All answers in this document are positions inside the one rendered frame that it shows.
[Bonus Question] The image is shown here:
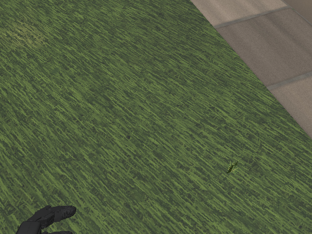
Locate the left robot hand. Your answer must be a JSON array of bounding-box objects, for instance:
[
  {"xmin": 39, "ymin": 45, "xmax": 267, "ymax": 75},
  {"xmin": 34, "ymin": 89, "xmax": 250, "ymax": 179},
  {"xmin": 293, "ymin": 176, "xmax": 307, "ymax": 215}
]
[{"xmin": 16, "ymin": 205, "xmax": 76, "ymax": 234}]

